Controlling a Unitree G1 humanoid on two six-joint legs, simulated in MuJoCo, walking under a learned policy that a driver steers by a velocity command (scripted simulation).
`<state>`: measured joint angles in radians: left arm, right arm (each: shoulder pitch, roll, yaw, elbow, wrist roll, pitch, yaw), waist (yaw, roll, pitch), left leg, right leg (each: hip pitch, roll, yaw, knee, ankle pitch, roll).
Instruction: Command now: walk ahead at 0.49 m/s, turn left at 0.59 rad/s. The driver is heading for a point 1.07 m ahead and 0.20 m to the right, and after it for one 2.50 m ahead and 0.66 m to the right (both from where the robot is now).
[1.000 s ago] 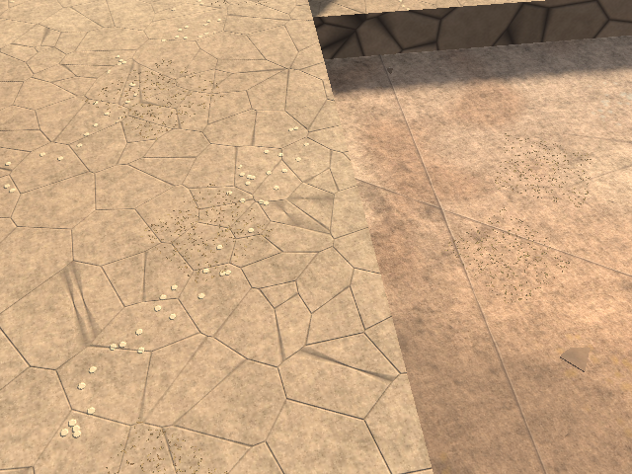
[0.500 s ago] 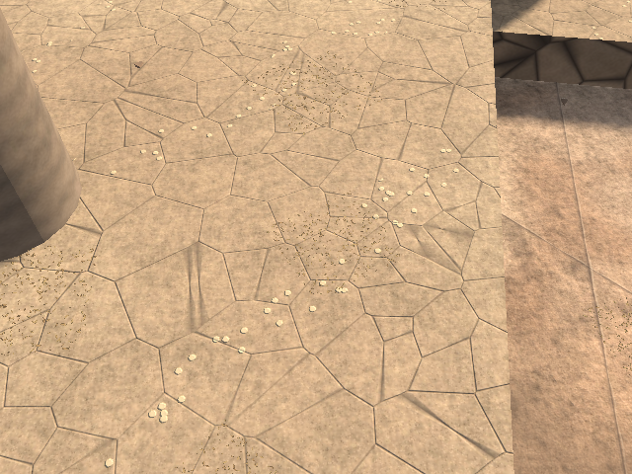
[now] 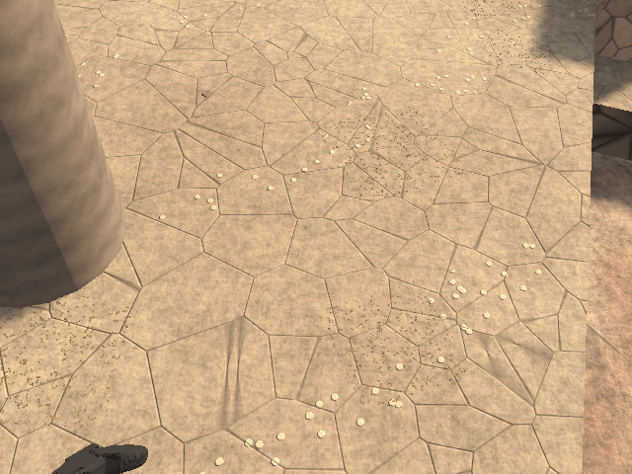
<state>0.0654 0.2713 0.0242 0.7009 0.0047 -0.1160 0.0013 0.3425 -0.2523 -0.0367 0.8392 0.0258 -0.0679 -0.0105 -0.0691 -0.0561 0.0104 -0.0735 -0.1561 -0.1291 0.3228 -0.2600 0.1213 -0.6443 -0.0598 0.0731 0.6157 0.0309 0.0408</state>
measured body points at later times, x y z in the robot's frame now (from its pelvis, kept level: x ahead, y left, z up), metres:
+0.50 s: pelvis +0.24 -0.02 +0.00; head +0.28 -0.02 +0.45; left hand +0.28 +0.27 -0.12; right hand +0.45 -0.24 -0.09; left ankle +0.35 +0.12 -0.72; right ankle +0.24 -0.12 -0.74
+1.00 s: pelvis +0.29 -0.03 -0.01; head +0.31 -0.05 +0.43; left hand +0.53 +0.18 -0.09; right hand +0.33 -0.34 -0.13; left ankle +0.35 +0.11 -0.74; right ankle +0.27 -0.12 -0.75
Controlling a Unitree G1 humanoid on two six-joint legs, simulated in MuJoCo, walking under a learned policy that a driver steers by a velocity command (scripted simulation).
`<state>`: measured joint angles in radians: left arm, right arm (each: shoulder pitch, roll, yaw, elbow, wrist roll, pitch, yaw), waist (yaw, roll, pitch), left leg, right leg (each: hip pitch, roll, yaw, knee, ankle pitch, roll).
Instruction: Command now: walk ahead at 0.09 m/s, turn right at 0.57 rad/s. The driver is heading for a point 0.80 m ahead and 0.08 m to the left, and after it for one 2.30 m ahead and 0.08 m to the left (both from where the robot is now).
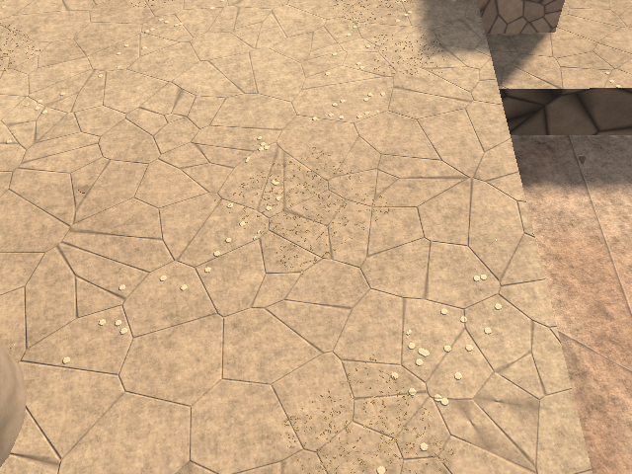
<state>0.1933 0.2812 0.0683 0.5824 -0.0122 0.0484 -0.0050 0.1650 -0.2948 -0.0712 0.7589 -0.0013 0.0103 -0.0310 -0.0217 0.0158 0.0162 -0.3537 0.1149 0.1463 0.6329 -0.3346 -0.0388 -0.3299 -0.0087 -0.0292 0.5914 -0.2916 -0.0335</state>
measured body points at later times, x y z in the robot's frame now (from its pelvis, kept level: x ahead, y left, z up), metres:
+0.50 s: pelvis +0.14 +0.01 +0.01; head +0.15 +0.01 +0.46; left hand +0.23 +0.28 -0.10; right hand +0.29 -0.27 -0.08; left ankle +0.22 +0.11 -0.72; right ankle +0.01 -0.10 -0.73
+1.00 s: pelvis +0.40 +0.00 +0.00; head +0.43 +0.01 +0.44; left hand +0.64 +0.23 -0.05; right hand +0.39 -0.29 -0.12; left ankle +0.22 +0.11 -0.72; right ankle +0.53 -0.10 -0.73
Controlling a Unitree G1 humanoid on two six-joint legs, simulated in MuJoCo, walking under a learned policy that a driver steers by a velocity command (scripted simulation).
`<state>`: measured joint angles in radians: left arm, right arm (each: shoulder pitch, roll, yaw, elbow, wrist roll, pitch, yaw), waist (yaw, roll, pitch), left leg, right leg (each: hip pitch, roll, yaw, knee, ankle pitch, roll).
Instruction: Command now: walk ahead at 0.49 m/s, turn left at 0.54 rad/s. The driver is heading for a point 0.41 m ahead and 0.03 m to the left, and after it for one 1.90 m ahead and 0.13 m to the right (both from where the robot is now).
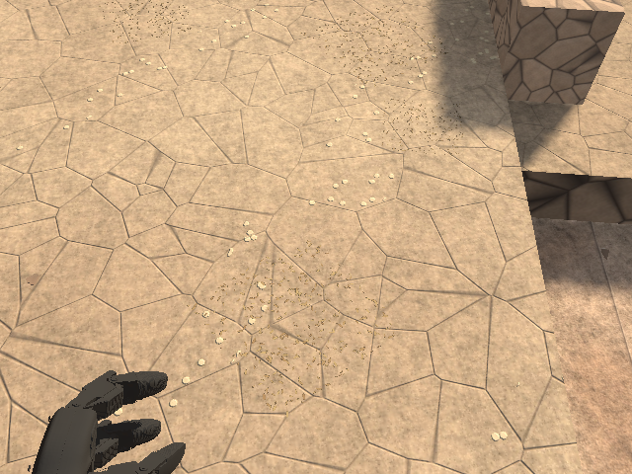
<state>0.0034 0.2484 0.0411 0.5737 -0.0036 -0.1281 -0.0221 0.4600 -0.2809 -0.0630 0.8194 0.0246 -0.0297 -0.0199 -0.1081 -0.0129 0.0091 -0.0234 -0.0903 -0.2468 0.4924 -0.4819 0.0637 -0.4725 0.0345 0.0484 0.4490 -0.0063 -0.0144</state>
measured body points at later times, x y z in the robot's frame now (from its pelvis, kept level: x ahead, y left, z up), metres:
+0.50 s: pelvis +0.24 +0.05 +0.00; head +0.28 +0.08 +0.45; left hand +0.18 +0.34 -0.13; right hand +0.53 -0.10 -0.06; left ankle +0.33 +0.19 -0.73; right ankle +0.13 -0.12 -0.72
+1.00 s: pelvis +0.34 +0.06 +0.01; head +0.37 +0.03 +0.45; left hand +0.47 +0.35 -0.08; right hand +0.50 -0.22 -0.11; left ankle +0.32 +0.19 -0.71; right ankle +0.35 -0.04 -0.72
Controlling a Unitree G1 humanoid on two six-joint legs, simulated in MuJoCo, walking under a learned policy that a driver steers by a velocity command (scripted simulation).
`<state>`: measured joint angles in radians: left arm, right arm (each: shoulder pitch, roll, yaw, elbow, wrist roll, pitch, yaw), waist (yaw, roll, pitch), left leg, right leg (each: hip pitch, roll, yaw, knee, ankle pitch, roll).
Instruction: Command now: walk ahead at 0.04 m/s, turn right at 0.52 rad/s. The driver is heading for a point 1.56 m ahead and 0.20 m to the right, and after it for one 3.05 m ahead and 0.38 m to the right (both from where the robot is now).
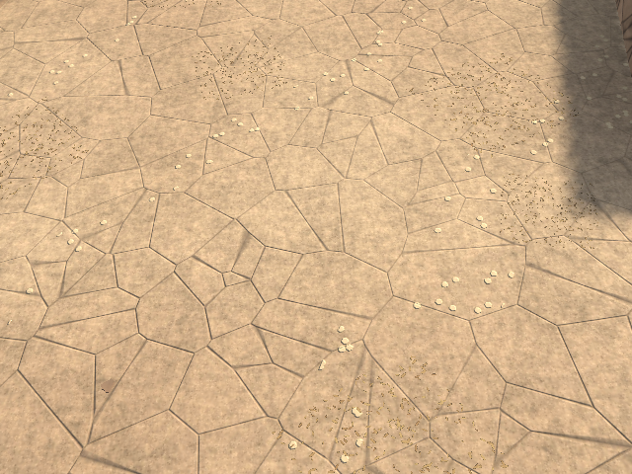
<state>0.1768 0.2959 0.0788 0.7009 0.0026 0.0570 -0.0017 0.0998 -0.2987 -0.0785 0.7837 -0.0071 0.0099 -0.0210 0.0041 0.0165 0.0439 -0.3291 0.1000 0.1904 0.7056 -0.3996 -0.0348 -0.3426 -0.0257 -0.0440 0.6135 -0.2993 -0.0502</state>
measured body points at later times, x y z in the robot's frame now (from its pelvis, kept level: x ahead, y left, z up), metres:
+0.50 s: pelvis +0.02 +0.03 +0.01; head +0.06 +0.03 +0.45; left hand +0.27 +0.25 -0.09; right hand +0.09 -0.29 -0.09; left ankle +0.06 +0.14 -0.73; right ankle +0.01 -0.09 -0.71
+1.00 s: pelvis +0.01 -0.01 +0.01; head +0.01 -0.03 +0.46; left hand +0.26 +0.15 -0.08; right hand -0.01 -0.30 -0.12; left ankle +0.06 +0.14 -0.73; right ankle -0.05 -0.10 -0.73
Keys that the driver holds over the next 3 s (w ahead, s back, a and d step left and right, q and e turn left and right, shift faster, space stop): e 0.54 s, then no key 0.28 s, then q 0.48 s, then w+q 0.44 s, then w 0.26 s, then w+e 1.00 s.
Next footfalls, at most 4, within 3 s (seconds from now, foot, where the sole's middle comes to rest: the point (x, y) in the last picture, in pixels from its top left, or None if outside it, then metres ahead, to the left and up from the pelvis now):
0.46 left None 0.10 0.13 -0.77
0.84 right None -0.01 -0.12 -0.77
1.30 left None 0.08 0.12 -0.77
1.86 right None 0.31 -0.11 -0.77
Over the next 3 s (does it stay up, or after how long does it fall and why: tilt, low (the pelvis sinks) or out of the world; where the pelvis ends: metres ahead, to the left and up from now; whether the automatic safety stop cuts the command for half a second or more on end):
stays up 0.78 -0.04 0.01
